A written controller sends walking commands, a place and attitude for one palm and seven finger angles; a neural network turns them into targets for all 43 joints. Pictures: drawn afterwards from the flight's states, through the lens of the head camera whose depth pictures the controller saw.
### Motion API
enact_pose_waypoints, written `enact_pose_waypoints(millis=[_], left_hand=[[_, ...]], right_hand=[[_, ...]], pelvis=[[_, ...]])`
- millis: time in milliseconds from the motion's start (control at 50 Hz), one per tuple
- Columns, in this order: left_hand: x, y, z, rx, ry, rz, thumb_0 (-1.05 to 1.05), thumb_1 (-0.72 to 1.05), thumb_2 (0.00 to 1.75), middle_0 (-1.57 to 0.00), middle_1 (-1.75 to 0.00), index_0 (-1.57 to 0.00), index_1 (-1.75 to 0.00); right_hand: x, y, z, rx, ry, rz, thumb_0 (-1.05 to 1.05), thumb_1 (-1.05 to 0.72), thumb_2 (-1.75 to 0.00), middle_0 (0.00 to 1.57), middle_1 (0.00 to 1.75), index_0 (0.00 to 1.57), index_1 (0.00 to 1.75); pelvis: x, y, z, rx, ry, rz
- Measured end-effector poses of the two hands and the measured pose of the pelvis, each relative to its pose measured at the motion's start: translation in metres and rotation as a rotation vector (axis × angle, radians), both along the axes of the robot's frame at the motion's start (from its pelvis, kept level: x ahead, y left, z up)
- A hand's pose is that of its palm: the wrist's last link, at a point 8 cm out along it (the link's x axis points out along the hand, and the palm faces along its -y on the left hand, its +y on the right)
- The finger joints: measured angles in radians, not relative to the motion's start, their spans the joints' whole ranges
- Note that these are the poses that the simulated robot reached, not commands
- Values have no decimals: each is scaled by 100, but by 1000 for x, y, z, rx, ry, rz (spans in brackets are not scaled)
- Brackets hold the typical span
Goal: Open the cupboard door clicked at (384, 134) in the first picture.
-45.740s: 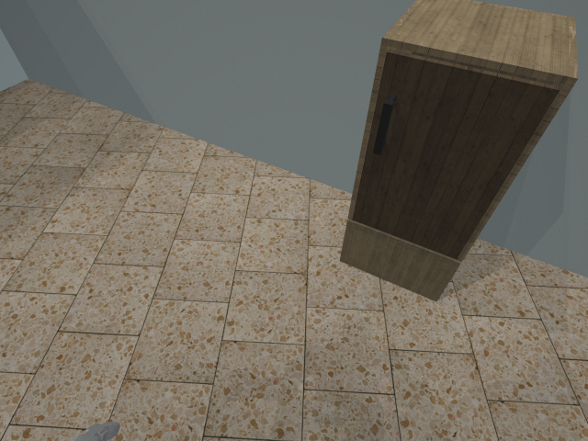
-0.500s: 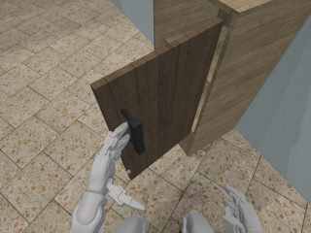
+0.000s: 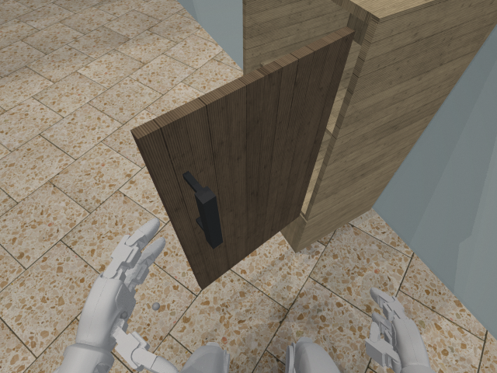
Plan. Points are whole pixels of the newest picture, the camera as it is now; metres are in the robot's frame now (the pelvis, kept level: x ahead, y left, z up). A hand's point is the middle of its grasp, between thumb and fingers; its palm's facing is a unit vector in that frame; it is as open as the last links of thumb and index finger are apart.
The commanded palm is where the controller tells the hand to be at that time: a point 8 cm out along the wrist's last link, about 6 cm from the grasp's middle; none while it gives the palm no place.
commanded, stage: slide the hand sideways off the handle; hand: left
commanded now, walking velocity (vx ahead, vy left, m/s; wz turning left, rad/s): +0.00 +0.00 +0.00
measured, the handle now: (203, 212) +0.35 +0.10 +0.05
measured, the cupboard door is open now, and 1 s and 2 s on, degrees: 98 98 98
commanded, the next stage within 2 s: draw the hand back to the body in 0.04 s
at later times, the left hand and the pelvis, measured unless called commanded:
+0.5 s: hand (113, 304) +0.19 +0.17 +0.11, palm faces -0.08 -0.99 -0.08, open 16.3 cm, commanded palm +0.17 +0.24 +0.12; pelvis +0.00 +0.01 +0.03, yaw +0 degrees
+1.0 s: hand (9, 258) +0.21 +0.25 +0.18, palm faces +0.32 -0.86 -0.41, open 13.2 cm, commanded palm +0.17 +0.29 +0.21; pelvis +0.03 +0.02 +0.09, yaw +0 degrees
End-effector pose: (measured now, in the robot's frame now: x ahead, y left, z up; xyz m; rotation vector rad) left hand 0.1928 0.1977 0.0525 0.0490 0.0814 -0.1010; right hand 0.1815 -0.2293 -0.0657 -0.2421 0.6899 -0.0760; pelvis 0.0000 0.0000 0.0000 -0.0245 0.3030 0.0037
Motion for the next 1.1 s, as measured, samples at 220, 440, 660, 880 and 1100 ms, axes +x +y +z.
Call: enact_pose_waypoints(millis=[220, 440, 660, 880, 1100], left_hand=[[-3, 5, 6, -4, -33, -25, -2, -50, 30, -15, -30, -15, -30], [-12, 21, 60, 38, -33, 10, -2, -50, 30, -15, -30, -15, -30], [-16, 47, 90, 52, -69, 24, -2, -47, 31, -16, -30, -15, -30], [-20, 74, 130, 324, 17, 346, -1, -19, 43, -17, -30, -16, -30], [-9, 100, 178, 401, -87, 468, -1, 18, 59, -18, -30, -18, -30]], right_hand=[[-10, 0, -3, -4, -24, -19, 2, -90, -90, 21, 30, 21, 30], [-22, 11, 29, 45, -48, -57, 2, -90, -90, 21, 30, 21, 30], [-11, 8, 59, 1, -115, -33, 2, -90, -90, 21, 30, 21, 30], [5, 27, 75, 13, -84, -36, 2, -90, -90, 21, 30, 21, 30], [24, 41, 84, 29, -64, 23, 2, -90, -90, 21, 30, 21, 30]], pelvis=[[-9, 0, -5, -7, -9, -1], [-4, 5, 25, -6, -89, -2], [4, 9, 44, -19, -157, 7], [23, 18, 74, -6, -233, 1], [37, 21, 93, 0, -305, 2]])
